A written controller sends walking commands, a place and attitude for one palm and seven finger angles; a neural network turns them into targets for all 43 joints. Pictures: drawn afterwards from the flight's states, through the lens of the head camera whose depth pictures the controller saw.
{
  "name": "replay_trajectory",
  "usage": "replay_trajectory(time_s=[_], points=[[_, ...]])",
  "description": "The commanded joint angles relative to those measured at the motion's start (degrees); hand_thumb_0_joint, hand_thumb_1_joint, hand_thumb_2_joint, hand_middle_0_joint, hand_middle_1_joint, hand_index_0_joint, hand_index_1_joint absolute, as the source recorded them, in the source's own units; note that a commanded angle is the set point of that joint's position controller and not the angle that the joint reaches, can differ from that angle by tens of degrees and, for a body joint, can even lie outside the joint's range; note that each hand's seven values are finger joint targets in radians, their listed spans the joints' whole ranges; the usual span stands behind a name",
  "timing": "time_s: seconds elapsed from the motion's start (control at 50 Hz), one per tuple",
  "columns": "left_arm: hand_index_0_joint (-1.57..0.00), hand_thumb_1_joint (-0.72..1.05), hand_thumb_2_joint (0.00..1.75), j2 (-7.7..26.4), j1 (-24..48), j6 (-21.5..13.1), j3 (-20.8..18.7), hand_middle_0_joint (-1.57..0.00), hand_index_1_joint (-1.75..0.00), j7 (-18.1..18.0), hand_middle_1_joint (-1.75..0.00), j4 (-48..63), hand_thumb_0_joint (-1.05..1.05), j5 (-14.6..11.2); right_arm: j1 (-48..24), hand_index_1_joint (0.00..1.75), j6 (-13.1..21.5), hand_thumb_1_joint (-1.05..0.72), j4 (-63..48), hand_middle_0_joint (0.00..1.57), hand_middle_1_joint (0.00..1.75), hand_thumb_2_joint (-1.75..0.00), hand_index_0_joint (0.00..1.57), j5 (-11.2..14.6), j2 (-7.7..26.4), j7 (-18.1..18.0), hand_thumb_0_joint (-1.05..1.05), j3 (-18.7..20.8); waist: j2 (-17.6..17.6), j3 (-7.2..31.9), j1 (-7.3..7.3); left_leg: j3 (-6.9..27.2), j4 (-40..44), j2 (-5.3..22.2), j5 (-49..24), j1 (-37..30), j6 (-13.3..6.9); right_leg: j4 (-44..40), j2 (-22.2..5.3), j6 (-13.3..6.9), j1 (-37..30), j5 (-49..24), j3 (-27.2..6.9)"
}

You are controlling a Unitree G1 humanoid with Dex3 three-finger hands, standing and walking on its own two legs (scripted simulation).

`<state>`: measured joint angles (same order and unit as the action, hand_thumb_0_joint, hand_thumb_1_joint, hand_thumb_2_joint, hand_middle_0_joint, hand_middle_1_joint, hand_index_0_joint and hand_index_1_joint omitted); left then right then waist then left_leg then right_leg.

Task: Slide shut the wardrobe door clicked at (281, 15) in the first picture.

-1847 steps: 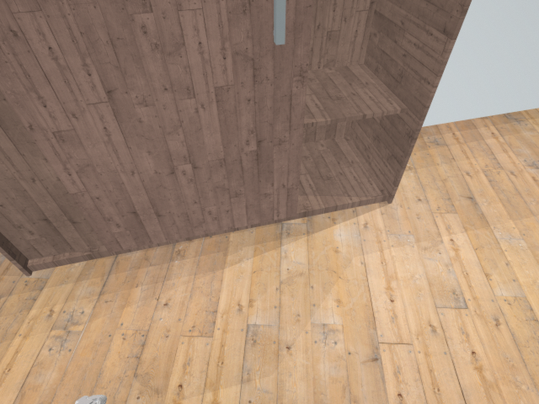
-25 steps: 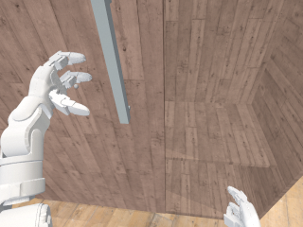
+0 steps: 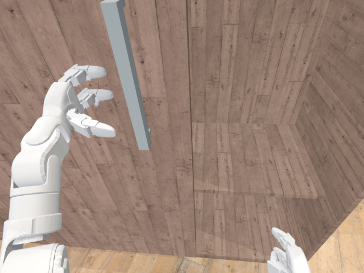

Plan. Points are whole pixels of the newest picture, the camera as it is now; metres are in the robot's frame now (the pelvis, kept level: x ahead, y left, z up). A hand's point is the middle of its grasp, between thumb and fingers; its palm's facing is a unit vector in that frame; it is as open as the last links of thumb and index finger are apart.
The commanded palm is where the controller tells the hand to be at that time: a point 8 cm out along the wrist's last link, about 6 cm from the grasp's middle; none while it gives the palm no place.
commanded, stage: move the hooked fingers beside the handle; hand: left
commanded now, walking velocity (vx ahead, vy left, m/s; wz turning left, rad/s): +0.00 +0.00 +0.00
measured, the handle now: (134, 85) +0.40 +0.13 +0.26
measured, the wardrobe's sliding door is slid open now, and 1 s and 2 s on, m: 0.49 0.49 0.49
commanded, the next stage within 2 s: feel for the door with the fingertips in 0.52 s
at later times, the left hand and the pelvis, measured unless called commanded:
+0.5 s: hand (103, 102) +0.35 +0.18 +0.26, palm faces +0.02 -1.00 -0.04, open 14.0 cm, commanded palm +0.32 +0.23 +0.25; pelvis +0.00 +0.00 +0.00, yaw +0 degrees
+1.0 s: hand (120, 105) +0.35 +0.15 +0.25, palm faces +0.00 -1.00 -0.04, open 14.0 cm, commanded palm +0.32 +0.19 +0.25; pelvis +0.00 +0.00 +0.00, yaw +0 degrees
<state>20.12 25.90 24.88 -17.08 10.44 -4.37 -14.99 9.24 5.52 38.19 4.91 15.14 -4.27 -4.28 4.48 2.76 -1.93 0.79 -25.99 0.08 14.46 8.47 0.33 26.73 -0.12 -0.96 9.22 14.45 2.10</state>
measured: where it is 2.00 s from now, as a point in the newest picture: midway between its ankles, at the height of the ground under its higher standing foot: outside the picture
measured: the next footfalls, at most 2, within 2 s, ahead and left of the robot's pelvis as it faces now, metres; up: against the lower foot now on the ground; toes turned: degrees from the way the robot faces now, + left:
none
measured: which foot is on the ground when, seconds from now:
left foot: down 0.00-1.00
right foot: down 0.00-1.00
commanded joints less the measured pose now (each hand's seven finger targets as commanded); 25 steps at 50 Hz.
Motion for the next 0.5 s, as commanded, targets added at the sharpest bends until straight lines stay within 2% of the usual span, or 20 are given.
replay_trajectory(time_s=[0.0,0.02,0.04,0.06,0.08,0.1,0.12,0.14,0.18,0.2,0.24,0.28,0.32,0.34,0.38,0.4,0.42,0.44,0.48], points=[[-0.30,-0.50,0.30,11.68,24.87,-4.67,-2.85,-0.30,-1.20,0.68,-1.20,13.48,0.00,-0.81,-11.50,0.30,4.21,-0.90,-10.13,0.20,0.30,-0.90,0.20,0.21,5.52,-0.35,0.00,1.97,-3.21,11.63,0.14,0.20,2.33,-0.97,-11.07,-4.68,-2.38,-3.98,0.03,-0.22,-1.47,-13.12,0.08],[-0.30,-0.50,0.30,10.34,24.77,-4.49,-1.90,-0.30,-1.20,0.88,-1.20,13.53,0.00,-1.03,-11.69,0.30,4.40,-0.90,-10.23,0.20,0.30,-0.90,0.20,0.15,5.33,-0.38,0.00,1.90,-3.76,11.58,0.13,0.22,2.35,-1.03,-10.86,-4.91,-2.47,-3.97,0.06,-0.14,-1.17,-13.05,0.10],[-0.30,-0.50,0.30,11.28,23.77,-4.77,-2.68,-0.30,-1.20,0.69,-1.20,13.69,0.00,-0.96,-11.54,0.30,4.30,-0.90,-9.90,0.20,0.30,-0.90,0.20,0.12,5.59,-0.35,0.00,2.04,-2.41,11.46,-0.14,0.27,2.22,-0.96,-11.00,-4.73,-2.29,-3.96,-0.07,-0.33,-1.47,-12.86,0.15],[-0.30,-0.50,0.30,10.51,24.02,-4.69,-2.09,-0.30,-1.20,0.73,-1.20,14.30,0.00,-1.04,-11.75,0.30,4.45,-0.90,-10.08,0.20,0.30,-0.90,0.20,0.12,5.46,-0.29,0.00,1.90,-1.79,11.38,-0.07,0.33,2.38,-1.07,-11.02,-4.87,-2.29,-3.96,-0.10,-0.31,-1.31,-13.10,0.04],[-0.30,-0.50,0.30,10.90,23.69,-4.48,-2.40,-0.30,-1.20,0.49,-1.20,14.05,0.00,-1.05,-11.79,0.30,4.35,-0.90,-9.97,0.20,0.30,-0.90,0.20,0.18,5.45,-0.33,0.00,1.85,-3.14,11.28,-0.15,0.46,2.52,-1.03,-10.50,-4.45,-2.22,-3.94,0.01,-0.27,-1.33,-12.41,0.27],[-0.30,-0.50,0.30,9.86,24.36,-4.24,-1.44,-0.30,-1.20,0.45,-1.20,13.74,0.00,-1.01,-11.97,0.30,4.36,-0.90,-9.80,0.20,0.30,-0.90,0.20,0.20,5.43,-0.35,0.00,1.86,-3.79,10.85,0.16,0.34,2.49,-1.01,-10.26,-4.49,-2.31,-4.02,0.04,-0.14,-0.95,-12.22,0.28],[-0.30,-0.50,0.30,10.04,24.61,-4.01,-1.70,-0.30,-1.20,0.25,-1.20,13.99,0.00,-1.08,-12.11,0.30,4.43,-0.90,-9.90,0.20,0.30,-0.90,0.20,0.18,5.38,-0.38,0.00,1.89,-3.45,10.93,0.01,0.35,2.41,-1.13,-9.78,-4.42,-2.38,-4.08,0.01,-0.08,-0.70,-11.69,0.18],[-0.30,-0.50,0.30,12.14,22.93,-3.95,-3.55,-0.30,-1.20,-0.28,-1.20,12.47,0.00,-0.78,-11.81,0.30,4.09,-0.90,-9.50,0.20,0.30,-0.90,0.20,0.05,5.65,-0.41,0.00,1.87,-3.00,9.97,-0.50,0.48,2.57,-1.04,-9.12,-3.60,-2.19,-4.36,-0.01,-0.26,-0.76,-10.33,0.23],[-0.30,-0.50,0.30,10.92,24.93,-3.47,-2.13,-0.30,-1.20,-0.54,-1.20,10.37,0.00,-0.79,-11.88,0.30,3.91,-0.90,-9.16,0.20,0.30,-0.90,0.20,0.17,5.71,-0.58,0.00,1.80,-5.61,8.77,0.31,0.48,2.82,-0.99,-7.50,-2.91,-2.41,-4.96,0.05,0.09,0.19,-8.73,0.04],[-0.30,-0.50,0.30,10.72,26.61,-3.52,-1.31,-0.30,-1.20,-0.65,-1.20,10.60,0.00,-0.50,-12.05,0.30,3.86,-0.90,-9.03,0.20,0.30,-0.90,0.20,0.26,5.67,-0.65,0.00,1.82,-3.94,8.62,0.61,0.34,2.86,-0.96,-7.13,-3.25,-2.43,-5.10,0.03,0.01,0.73,-8.08,-0.11],[-0.30,-0.50,0.30,10.94,26.82,-4.26,-1.63,-0.30,-1.20,-1.19,-1.20,12.48,0.00,-0.17,-12.08,0.30,3.90,-0.90,-9.58,0.20,0.30,-0.90,0.20,0.06,5.42,-0.54,0.00,1.76,-1.77,10.18,0.02,0.54,2.65,-1.13,-8.29,-3.94,-2.21,-4.70,-0.09,-0.30,-0.38,-8.84,-0.08],[-0.30,-0.50,0.30,9.47,28.52,-4.96,-0.27,-0.30,-1.20,-1.25,-1.20,13.83,0.00,-0.14,-12.18,0.30,4.10,-0.90,-9.81,0.20,0.30,-0.90,0.20,-0.02,5.09,-0.47,0.00,1.74,-2.52,12.38,0.41,0.54,2.67,-1.02,-9.81,-5.42,-2.27,-4.32,0.01,-0.26,-1.17,-11.01,-0.02],[-0.30,-0.50,0.30,11.12,26.72,-4.94,-2.65,-0.30,-1.20,-1.30,-1.20,13.45,0.00,-0.36,-11.90,0.30,4.20,-0.90,-9.97,0.20,0.30,-0.90,0.20,-0.27,5.07,-0.44,0.00,1.77,-4.23,14.14,-0.34,0.40,2.42,-1.10,-11.65,-5.63,-2.44,-3.80,0.03,-0.20,-2.94,-13.83,-0.09],[-0.30,-0.50,0.30,12.92,24.23,-4.97,-4.51,-0.30,-1.20,-1.39,-1.20,11.62,0.00,-0.30,-11.48,0.30,3.76,-0.90,-9.63,0.20,0.30,-0.90,0.20,-0.36,5.34,-0.29,0.00,1.69,-3.53,12.85,-0.94,0.45,2.52,-1.12,-11.51,-4.28,-2.16,-3.93,-0.08,-0.36,-3.29,-13.56,0.04],[-0.30,-0.50,0.30,11.66,23.76,-4.02,-3.36,-0.30,-1.20,-1.05,-1.20,8.82,0.00,-0.30,-11.51,0.30,3.21,-0.90,-9.43,0.20,0.30,-0.90,0.20,-0.10,5.34,-0.31,0.00,1.58,-5.70,10.80,-0.28,0.03,2.81,-0.99,-10.49,-3.10,-2.39,-4.38,-0.01,-0.05,-2.29,-12.94,-0.04],[-0.30,-0.50,0.30,12.00,24.72,-3.69,-3.27,-0.30,-1.20,-0.99,-1.20,8.59,0.00,-0.15,-11.36,0.30,3.08,-0.90,-9.39,0.20,0.30,-0.90,0.20,0.04,5.49,-0.32,0.00,1.72,-5.73,10.34,0.02,-0.16,2.74,-0.94,-10.07,-2.76,-2.40,-4.54,-0.03,0.05,-1.90,-12.51,-0.10],[-0.30,-0.50,0.30,12.16,23.97,-3.38,-3.66,-0.30,-1.20,-0.91,-1.20,8.36,0.00,-0.15,-11.38,0.30,3.07,-0.90,-9.71,0.20,0.30,-0.90,0.20,0.02,5.47,-0.27,0.00,1.68,-5.59,10.39,-0.31,0.04,2.83,-1.00,-9.93,-2.57,-2.39,-4.42,-0.01,-0.02,-1.98,-12.27,-0.03],[-0.30,-0.50,0.30,13.58,22.77,-3.57,-4.85,-0.30,-1.20,-1.04,-1.20,8.56,0.00,0.19,-11.36,0.30,2.76,-0.90,-9.83,0.20,0.30,-0.90,0.20,-0.06,5.70,-0.12,0.00,1.77,-3.49,10.36,-0.87,-0.01,2.79,-1.02,-10.41,-2.47,-2.23,-4.34,-0.14,-0.36,-2.42,-12.30,-0.01],[-0.30,-0.50,0.30,11.15,23.70,-3.55,-2.68,-0.30,-1.20,-0.61,-1.20,10.06,0.00,-0.02,-11.61,0.30,2.87,-0.90,-10.39,0.20,0.30,-0.90,0.20,0.12,5.26,-0.07,0.00,1.70,-3.33,11.05,-0.20,-0.15,2.56,-1.06,-11.06,-3.30,-2.30,-4.18,-0.06,-0.22,-1.95,-13.23,0.01]])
